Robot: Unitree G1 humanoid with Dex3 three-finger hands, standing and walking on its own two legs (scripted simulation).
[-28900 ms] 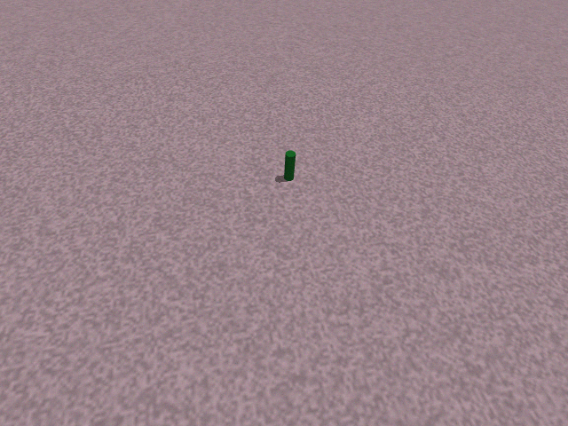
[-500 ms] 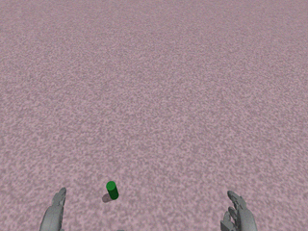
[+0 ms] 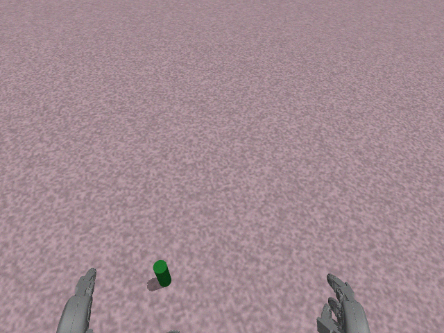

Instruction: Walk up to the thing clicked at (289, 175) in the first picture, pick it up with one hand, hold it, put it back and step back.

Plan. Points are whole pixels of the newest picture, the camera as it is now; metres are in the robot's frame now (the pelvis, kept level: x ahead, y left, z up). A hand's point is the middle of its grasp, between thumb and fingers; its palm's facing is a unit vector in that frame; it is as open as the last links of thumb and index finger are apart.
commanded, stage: home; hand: left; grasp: from the side
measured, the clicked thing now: (162, 274) +0.44 +0.21 -0.64
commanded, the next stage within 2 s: stand in 0.36 s
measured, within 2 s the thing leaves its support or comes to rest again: neither
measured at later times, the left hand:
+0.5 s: hand (110, 316) +0.17 +0.19 -0.06, palm faces +0.09 -0.96 -0.28, open 17.3 cm
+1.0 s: hand out of the picture +0.14 +0.22 -0.10, palm faces -0.03 -0.94 -0.34, open 8.0 cm
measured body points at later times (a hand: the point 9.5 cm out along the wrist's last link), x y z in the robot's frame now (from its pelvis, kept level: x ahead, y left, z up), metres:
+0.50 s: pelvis +0.01 +0.01 +0.00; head +0.03 +0.01 +0.45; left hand +0.17 +0.24 -0.04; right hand +0.17 -0.23 -0.07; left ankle +0.02 +0.12 -0.69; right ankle +0.00 -0.11 -0.69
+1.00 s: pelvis +0.00 +0.00 +0.02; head +0.02 +0.01 +0.47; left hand +0.14 +0.27 -0.08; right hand +0.13 -0.26 -0.09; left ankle +0.02 +0.12 -0.69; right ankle +0.00 -0.11 -0.69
